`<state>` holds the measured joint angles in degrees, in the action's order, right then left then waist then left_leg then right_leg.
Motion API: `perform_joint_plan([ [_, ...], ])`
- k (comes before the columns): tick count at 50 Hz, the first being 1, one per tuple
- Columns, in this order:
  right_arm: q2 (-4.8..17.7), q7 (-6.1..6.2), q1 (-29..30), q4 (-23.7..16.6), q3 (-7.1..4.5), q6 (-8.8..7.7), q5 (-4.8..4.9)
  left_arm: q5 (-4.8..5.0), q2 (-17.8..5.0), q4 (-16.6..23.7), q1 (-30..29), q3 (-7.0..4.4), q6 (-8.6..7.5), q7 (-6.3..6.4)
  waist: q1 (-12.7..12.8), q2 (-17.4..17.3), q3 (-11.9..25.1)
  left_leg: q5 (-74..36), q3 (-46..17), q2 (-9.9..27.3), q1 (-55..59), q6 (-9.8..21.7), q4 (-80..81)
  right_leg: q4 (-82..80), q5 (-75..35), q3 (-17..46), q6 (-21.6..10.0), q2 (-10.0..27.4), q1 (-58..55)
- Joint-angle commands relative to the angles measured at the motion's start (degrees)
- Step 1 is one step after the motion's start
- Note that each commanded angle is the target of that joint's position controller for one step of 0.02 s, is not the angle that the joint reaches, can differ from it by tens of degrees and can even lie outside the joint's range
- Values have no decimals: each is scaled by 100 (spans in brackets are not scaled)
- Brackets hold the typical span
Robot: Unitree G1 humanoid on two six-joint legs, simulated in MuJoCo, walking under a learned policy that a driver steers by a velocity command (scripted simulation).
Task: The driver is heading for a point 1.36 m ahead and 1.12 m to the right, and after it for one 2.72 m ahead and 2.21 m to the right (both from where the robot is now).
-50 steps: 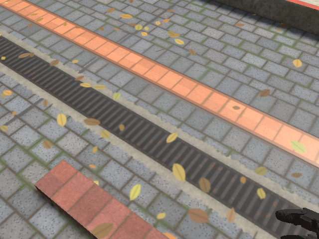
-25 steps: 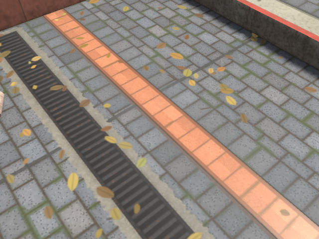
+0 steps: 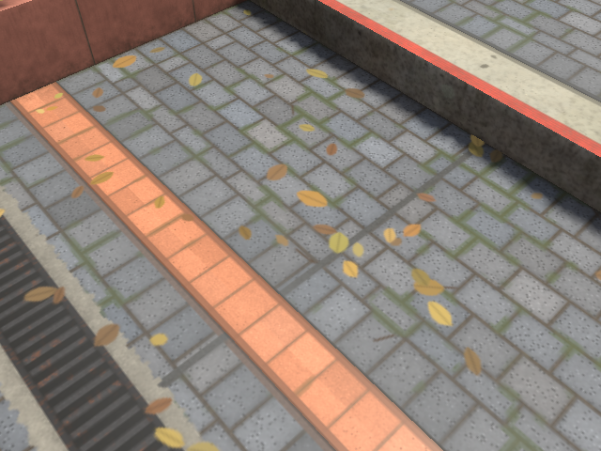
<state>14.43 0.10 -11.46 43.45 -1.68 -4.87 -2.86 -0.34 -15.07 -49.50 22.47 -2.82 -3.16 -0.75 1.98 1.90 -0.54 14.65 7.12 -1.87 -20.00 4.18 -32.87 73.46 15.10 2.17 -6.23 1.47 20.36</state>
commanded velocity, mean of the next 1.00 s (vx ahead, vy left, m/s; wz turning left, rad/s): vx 1.00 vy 0.00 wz -0.91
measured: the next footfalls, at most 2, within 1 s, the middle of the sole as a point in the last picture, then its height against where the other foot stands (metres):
right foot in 0.32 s outside the picture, level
left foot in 0.72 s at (353, 278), level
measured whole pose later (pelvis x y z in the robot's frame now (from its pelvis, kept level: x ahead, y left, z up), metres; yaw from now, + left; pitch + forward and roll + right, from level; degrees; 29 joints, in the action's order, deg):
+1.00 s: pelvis +0.88 -0.23 +0.01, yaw -53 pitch +2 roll +3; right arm 18.8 0.1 -27.7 49.6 -3.6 -5.7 -1.7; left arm -1.9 -20.8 -34.0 1.8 -2.9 0.6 -4.5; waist -3.7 3.7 0.1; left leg 19.5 11.8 0.6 1.0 -2.4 -17.6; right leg 67.1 7.1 -1.3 -5.6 3.1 45.2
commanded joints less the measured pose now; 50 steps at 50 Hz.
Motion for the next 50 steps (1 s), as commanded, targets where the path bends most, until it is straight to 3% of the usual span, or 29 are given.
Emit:
perform_joint_plan([
  [1, 218, 5, -664, 72, -123, -219, 125, -123, -106, 485, -31, -27, 171, -140, -88, -499, -124, 6, -1932, 1696, 1148, 322, 2263, 171, -170, 265, 43, 609, 1708],
  [3, 254, -8, -753, 233, -127, -284, 249, -124, -21, 691, -450, -9, 300, -208, -5, -644, -350, -811, -1116, 1582, 1108, 69, 2479, 2, -441, 125, 109, 708, 2094],
  [6, 194, -29, -773, 372, -118, -306, 172, -53, -92, 902, -1255, 32, 329, -257, -85, -447, -542, -2255, 231, 886, 1072, -279, 2652, -650, -1322, -394, 105, 422, 2195],
  [7, 349, -36, -898, 381, -124, -344, 173, -45, -13, 1098, -1426, 88, 302, -298, -24, -621, -630, -3123, 428, 1028, 1034, -321, 2562, -1154, -1662, -508, 40, 457, 2085],
  [10, 591, 59, -1121, 491, -145, -329, 206, -60, -183, 1259, -2060, 131, 252, -396, -106, -289, -758, -4616, 923, 946, 1452, -530, 2594, -2611, -2152, -1237, -172, 44, 1486],
  [12, 916, 208, -1281, 434, -180, -299, 217, -11, -334, 1147, -1820, 103, 254, -416, 33, -524, -271, -7485, 1038, 1119, 2082, -636, 1799, -2823, -2077, -1587, -335, -460, 787],
  [14, 1331, 341, -1025, 321, -297, -142, 163, -101, -682, 952, -772, -10, 252, -359, 740, -839, 93, -8513, 858, 1530, 2156, -608, 243, -3063, -1367, -1489, -567, -691, -307],
  [15, 1412, 345, -638, 219, -338, -41, 113, -116, -991, 585, 498, -179, 254, -265, 1366, -854, 582, -8206, 705, 1596, 1702, -520, -1220, -3115, -1156, -1163, -772, -715, -1589],
  [16, 1416, 265, -279, 96, -382, 69, 111, -11, -1267, 223, 1509, -374, 232, -127, 1778, -338, 935, -5645, 722, 1099, 918, -435, -3639, -3720, -1043, -583, -1071, -581, -2788],
  [17, 509, 118, -25, -73, -161, 10, 11, 142, -1540, 202, 984, -497, 294, -8, 1145, 1200, 344, 1013, 483, -123, -1180, -434, -6060, -3468, -1742, 383, -1211, -85, -3312],
  [18, 422, 103, -682, -758, -62, -103, 150, -78, -2118, 530, 464, -585, 351, -15, 362, 1226, 1493, 1556, -682, -201, -2800, -603, -7130, -4359, -853, 3215, -2457, 962, -4490],
  [19, 639, 80, -324, -851, -7, -268, 69, -77, -1832, 736, 312, -573, 361, 28, 531, 183, 1411, 1150, -1263, 53, -3219, -497, -6637, -5664, 873, 4442, -2442, 1340, -4176],
  [20, 763, 50, -144, -822, -14, -343, 77, -98, -1352, 639, 159, -460, 336, 83, 224, -551, 308, 732, -1295, 355, -3200, -452, -5777, -6167, 1244, 4241, -2059, 1276, -3009],
  [21, 720, 46, 1, -833, -2, -302, 16, -89, -1133, 557, -10, -392, 265, 94, -88, -802, -133, 656, -1282, 573, -2810, -503, -5142, -6188, 794, 3753, -1800, 1022, -2064],
  [24, 579, 33, -78, -838, 75, 99, -156, -17, -984, 632, -272, -285, -21, 95, -536, -814, -466, 821, -1165, 927, -1773, -790, -3912, -6265, -147, 2562, -1571, 327, -139],
  [27, 383, -74, 923, -1265, 188, 143, -24, -9, -1114, 706, -331, -339, -144, 63, -292, -499, -594, -606, -851, 933, -972, -893, -1976, -6455, -772, 1837, -1299, -257, 687],
  [30, 335, -112, 1357, -1360, 223, 118, 156, 60, -1233, 660, -38, -426, -144, -23, 129, -111, -292, -1956, -710, 590, -326, -757, -636, -6246, -1742, 1779, -921, -321, 137],
  [33, 603, -72, 1369, -1395, 137, 70, 162, 43, -1320, 671, 92, -480, -100, 14, 200, 91, -84, -1707, -852, 359, -48, -637, 208, -5606, -2555, 2078, -650, -120, -904],
  [34, 804, -23, 989, -1286, 49, 49, 161, 13, -1430, 695, 34, -503, -96, 31, 13, 103, 190, -1270, -854, 186, 399, -589, 291, -5048, -3327, 2129, -530, -108, -1178],
  [35, 1066, 47, 179, -1089, -79, 16, 171, -22, -1605, 714, -99, -530, -100, 15, -460, -16, 725, -719, -782, 57, 1287, -521, 297, -4018, -3909, 2000, -390, -206, -1246],
  [36, 1338, 153, -1090, -823, -214, -16, 128, -35, -1556, 803, -442, -506, -148, -13, -1197, -93, 1312, -271, -945, 378, 2774, -420, 73, -2500, -3612, 1789, -239, -418, -515],
  [37, 1751, 271, -2395, -618, -350, -34, -34, -86, -684, 1038, -636, -262, -228, 13, -1558, -1101, 2099, 1935, -2468, 1842, 4136, -345, 213, -408, -385, 1317, -245, -759, 556],
  [38, 2197, 212, -1606, -719, -447, -7, -159, 232, -275, 1445, 142, -84, -215, -9, -577, -3135, 2588, 3273, -6155, 3108, 4574, 238, 1885, 839, 1481, 692, -83, -1098, 2123],
  [39, 1506, 170, -820, -897, -386, 47, -110, 23, -742, 1188, -282, -90, -77, 66, -610, -1716, 1548, 4097, -5761, 2784, 3728, 347, 2006, 1157, 771, 512, -139, -492, 2708],
  [40, 1052, 151, -543, -890, -273, 75, -42, -89, -906, 1206, -713, -138, -16, 6, -638, -978, 904, 3199, -4475, 2483, 3049, 277, 1814, 851, 308, 329, -103, -223, 2720],
  [41, 851, 125, -560, -738, -224, 80, -61, -134, -896, 1219, -948, -140, 37, -76, -602, -477, 511, 1974, -3565, 2229, 2470, 205, 1790, 614, 140, 269, -46, -30, 2554],
  [43, 699, 113, -907, -295, -173, -15, 7, -217, -618, 1432, -1293, -67, 181, -264, -455, -718, 46, 764, -2362, 1934, 1842, 30, 1953, 389, 115, 276, 26, 266, 2509],
  [45, 567, 14, -1050, -51, -141, -140, 137, -183, -425, 1659, -1507, 15, 307, -345, -291, -820, -73, -257, -1631, 1895, 1723, -83, 2115, 283, -88, 213, 40, 391, 2684],
  [50, 727, -33, -786, 160, -176, -282, 117, -133, -564, 2033, -2346, 94, 347, -474, -60, -544, -583, -1883, 189, 1478, 1282, -225, 2740, -1297, -1365, -314, 43, 358, 2349],
])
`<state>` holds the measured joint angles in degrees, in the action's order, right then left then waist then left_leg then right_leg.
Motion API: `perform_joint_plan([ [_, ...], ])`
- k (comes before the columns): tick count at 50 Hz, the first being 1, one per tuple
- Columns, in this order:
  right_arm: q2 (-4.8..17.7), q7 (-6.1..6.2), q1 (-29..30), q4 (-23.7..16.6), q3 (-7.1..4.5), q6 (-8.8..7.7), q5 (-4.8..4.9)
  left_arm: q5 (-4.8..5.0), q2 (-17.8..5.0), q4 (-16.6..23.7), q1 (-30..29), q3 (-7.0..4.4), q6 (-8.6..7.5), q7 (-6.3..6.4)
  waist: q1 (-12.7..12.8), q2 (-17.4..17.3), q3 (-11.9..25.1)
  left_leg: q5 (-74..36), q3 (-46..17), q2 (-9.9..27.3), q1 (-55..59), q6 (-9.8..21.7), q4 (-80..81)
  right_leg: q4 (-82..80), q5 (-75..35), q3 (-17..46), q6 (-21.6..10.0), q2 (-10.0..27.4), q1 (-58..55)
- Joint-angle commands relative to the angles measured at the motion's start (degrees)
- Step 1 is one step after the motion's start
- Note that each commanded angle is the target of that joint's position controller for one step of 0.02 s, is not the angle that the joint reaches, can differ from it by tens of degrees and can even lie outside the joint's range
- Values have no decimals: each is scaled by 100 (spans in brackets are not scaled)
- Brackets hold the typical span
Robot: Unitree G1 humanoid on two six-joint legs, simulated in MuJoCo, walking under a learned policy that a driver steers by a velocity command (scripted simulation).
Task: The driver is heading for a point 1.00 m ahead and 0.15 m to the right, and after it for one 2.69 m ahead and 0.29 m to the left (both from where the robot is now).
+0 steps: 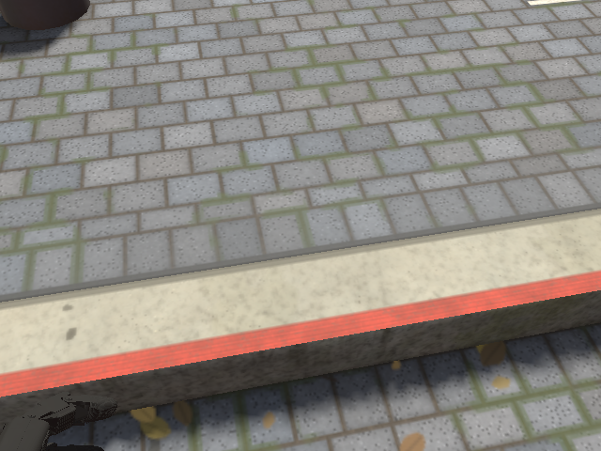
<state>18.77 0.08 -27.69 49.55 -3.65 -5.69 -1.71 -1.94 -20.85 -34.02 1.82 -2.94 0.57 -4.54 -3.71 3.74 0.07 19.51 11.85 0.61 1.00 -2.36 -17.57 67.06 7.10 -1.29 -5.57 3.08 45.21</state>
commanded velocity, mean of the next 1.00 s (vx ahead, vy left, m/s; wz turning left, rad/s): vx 0.43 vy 0.00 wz -0.16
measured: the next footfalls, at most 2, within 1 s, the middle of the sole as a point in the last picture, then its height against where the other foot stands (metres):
right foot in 0.18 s outside the picture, level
left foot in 0.72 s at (322, 285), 0.16 m higher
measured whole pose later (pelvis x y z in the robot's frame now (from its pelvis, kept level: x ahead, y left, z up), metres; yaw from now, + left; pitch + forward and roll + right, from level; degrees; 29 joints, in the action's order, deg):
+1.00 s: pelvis +0.72 -0.06 +0.15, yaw -8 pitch +3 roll -3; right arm 14.4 2.2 -16.8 44.0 -3.2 2.0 -0.2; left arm -3.5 -9.6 -28.0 -3.9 2.5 -0.3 2.8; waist -2.8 -2.6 -6.9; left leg 10.5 -11.3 -15.4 -24.9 8.3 -36.0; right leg 74.5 17.1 7.9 0.3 -1.5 52.8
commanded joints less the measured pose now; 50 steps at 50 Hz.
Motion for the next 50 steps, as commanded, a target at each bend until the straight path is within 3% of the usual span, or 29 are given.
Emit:
perform_joint_plan([
  [1, 349, -22, 724, -375, 6, -199, 4, 17, 43, 523, -505, 137, -36, -135, 453, -620, -777, -2714, 10, 1136, -774, 381, 1277, -1193, -702, -235, -102, 117, -339],
  [4, 677, 39, 306, -265, -57, -152, 7, 27, 69, 465, -717, 176, -75, -137, 436, -680, -625, -6120, 479, 1075, -212, 223, 720, -2180, -632, -1003, -419, -452, -1313],
  [7, 1176, 156, 505, -398, -195, 98, -24, 31, -376, -53, 1011, -34, -134, 18, 1419, -1098, 397, -8436, 326, 1455, 112, 280, -1785, -2356, 170, -947, -746, -956, -3094],
  [8, 1187, 145, 762, -559, -207, 180, -33, 39, -599, -456, 2204, -199, -189, 124, 1868, -982, 878, -7847, 181, 1471, -548, 385, -3450, -2789, 347, -616, -948, -1051, -4483],
  [9, 871, 73, 703, -583, -162, 208, -117, 88, -819, -652, 2333, -362, -180, 280, 1641, -279, 756, -3222, 144, 794, -1970, 297, -5403, -3048, 722, 91, -1094, -750, -5523],
  [10, 176, 2, 430, -1121, 7, 166, -146, 32, -1446, -427, 1699, -472, -61, 340, 726, 1096, 868, 1063, -110, -170, -4337, -14, -7687, -3326, -39, 2876, -1872, 580, -6602],
  [11, 489, 27, 902, -1551, 16, 2, -47, 10, -1551, -195, 2015, -549, -5, 382, 1110, 308, 1763, 763, -1401, -137, -5015, -7, -8055, -4499, 301, 4451, -2404, 1081, -7036],
  [14, 464, 81, 1281, -1475, 113, -25, -55, 104, -939, -406, 1423, -403, -191, 524, 307, -987, -142, 274, -1552, 497, -4371, -92, -6455, -5011, -2641, 3175, -1742, 686, -4444],
  [17, 412, 101, 1199, -1475, 142, 313, -200, 212, -664, -471, 1284, -259, -337, 507, -1, -1063, -173, 507, -1407, 653, -3411, -305, -5243, -4946, -4713, 2067, -1413, 161, -3131],
  [20, -67, 92, 1325, -1484, 310, 348, -71, 89, -628, -592, 1285, -287, -372, 497, 63, -394, 424, -484, -897, 252, -3052, -101, -4374, -4557, -5735, 1240, -928, -405, -3278],
  [22, 112, 198, 1382, -1505, 216, 410, -146, 114, -354, -799, 1787, -196, -357, 558, 292, -233, 751, -159, -1059, 399, -4234, 89, -5340, -4281, -5889, 1474, -726, 9, -4673],
  [24, -180, 174, 2777, -1857, 360, 407, -251, 3, -299, -1261, 3270, -183, -327, 779, 1254, -172, 320, 1055, -678, 281, -6841, 308, -6547, -3800, -6895, 1796, -588, 311, -7181],
  [28, -489, 300, 4972, -2633, 434, 257, 147, -523, -327, -1885, 5174, -201, -371, 1006, 2346, 631, -329, 4630, -1913, -528, -11326, 656, -10960, -3561, -7389, 2160, -1023, 1511, -9289],
  [30, -715, 309, 4681, -2871, 567, 297, 173, -427, -228, -1643, 3832, -88, -404, 888, 1115, -107, -557, 4829, -2238, -383, -10830, 1041, -10798, -4257, -6424, 1339, -432, 1789, -7864],
  [31, -656, 235, 4224, -2836, 616, 378, 115, -162, -143, -1522, 2980, -8, -358, 790, 424, -710, -504, 4012, -1535, -92, -9493, 1000, -9196, -4953, -5170, 596, 17, 1340, -6630],
  [32, -918, 91, 3717, -2710, 697, 565, -145, 77, -102, -1594, 2438, 14, -261, 842, -23, -1094, 108, 2860, -936, -224, -7208, 1005, -8577, -5940, -5292, 145, 90, 840, -5205],
  [33, -567, -20, 2715, -2527, 654, 662, -186, 303, -384, -1124, 1555, -23, -360, 818, -573, -1299, 511, 1050, -274, -438, -3765, 969, -6889, -5678, -6849, -480, 159, 335, -3162],
  [34, -287, -43, 1722, -2122, 464, 773, -8, 448, -949, -980, 1467, -175, -516, 714, -833, -639, 1218, -20, -182, -750, -1068, 832, -6467, -4762, -8171, -137, -82, 405, -2004],
  [35, 41, 22, 316, -1668, 239, 944, 142, 549, -1509, -929, 1046, -346, -625, 621, -1539, 321, 1927, -564, -765, -821, 230, 926, -5896, -3231, -8880, 23, 45, 573, -2062],
  [36, 691, 6, -428, -1201, -35, 1030, 65, 589, -1381, -741, 596, -413, -600, 573, -1884, -610, 2058, -1351, -2087, -610, 561, 1627, -3939, -127, -4891, 92, 468, -178, -2020],
  [37, 1441, 21, 666, -1378, -146, 1002, 26, 285, -480, -526, 1101, -186, -556, 333, -615, -2870, 2077, -6232, -5236, 313, -2, 2381, -2381, 3103, 1955, 98, 871, -1914, -1245],
  [38, 1196, 114, 1484, -1683, -197, 954, 258, 86, -188, -440, 2394, -78, -498, 222, 287, -2593, 2806, -6187, -6852, 920, -291, 2415, -1277, 3672, 1344, 1106, 653, -1457, -1228],
  [39, 716, 172, 2001, -1721, -124, 955, 237, 34, -147, -443, 2461, -22, -393, 225, 552, -1678, 2328, -3952, -6979, 757, -1026, 2362, -1219, 3748, 1033, 958, 615, -1345, -1137],
  [40, 201, 186, 2210, -1593, -14, 941, 212, -59, 155, -375, 2223, 84, -259, 312, 782, -894, 1221, -2516, -6433, 443, -2079, 2105, -1264, 3462, 1017, 897, 580, -1127, -718],
  [41, -143, 218, 2214, -1487, 66, 869, 161, -187, 378, -278, 1903, 173, -156, 429, 839, -384, 489, -1991, -5792, 164, -2755, 1846, -1363, 3143, 1111, 860, 541, -961, -399],
  [43, -115, 256, 1648, -1108, 23, 705, 113, -226, 626, 30, 1271, 260, -59, 660, 703, -369, 99, -2758, -4903, -59, -3213, 1786, -1300, 3597, 1324, 734, 544, -836, 124],
  [46, 200, 161, 1290, -761, -88, 479, 141, -311, 666, 511, 497, 339, -138, 832, 750, 59, 350, -3090, -3757, -539, -3165, 1077, -1121, 2366, 1010, 772, 440, -440, 139],
  [48, 310, 229, 1296, -934, -167, 657, 150, -199, 479, 833, -131, 345, -69, 798, 467, -179, 403, -4151, -3439, -834, -2842, 534, -761, 325, 1086, 289, 622, -657, -565],
  [50, 516, 305, 1123, -1138, -266, 728, 143, -62, 372, 695, 65, 257, 9, 760, 316, -444, 911, -5468, -3876, -515, -1794, -65, -761, 19, 708, 372, 661, -746, -617],
])
Velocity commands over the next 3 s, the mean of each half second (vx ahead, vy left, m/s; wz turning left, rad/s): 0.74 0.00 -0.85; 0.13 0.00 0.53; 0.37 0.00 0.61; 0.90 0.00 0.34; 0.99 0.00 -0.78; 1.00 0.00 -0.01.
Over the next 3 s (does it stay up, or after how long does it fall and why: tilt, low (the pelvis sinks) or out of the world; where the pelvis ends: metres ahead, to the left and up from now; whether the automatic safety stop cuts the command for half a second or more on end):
stays up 2.21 0.23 0.14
